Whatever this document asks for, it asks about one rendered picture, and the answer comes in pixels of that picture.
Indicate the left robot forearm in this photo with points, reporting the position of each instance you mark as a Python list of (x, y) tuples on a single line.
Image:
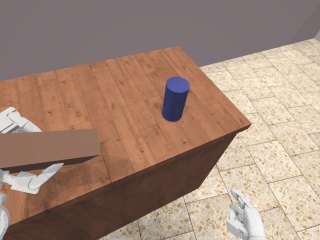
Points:
[(4, 216)]

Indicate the right robot hand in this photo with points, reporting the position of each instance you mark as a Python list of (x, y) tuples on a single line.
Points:
[(248, 223)]

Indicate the table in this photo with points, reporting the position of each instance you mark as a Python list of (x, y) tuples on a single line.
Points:
[(145, 161)]

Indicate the sponge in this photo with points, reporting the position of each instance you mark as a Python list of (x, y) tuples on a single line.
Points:
[(29, 151)]

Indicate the left robot hand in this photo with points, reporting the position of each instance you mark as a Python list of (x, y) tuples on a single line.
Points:
[(11, 122)]

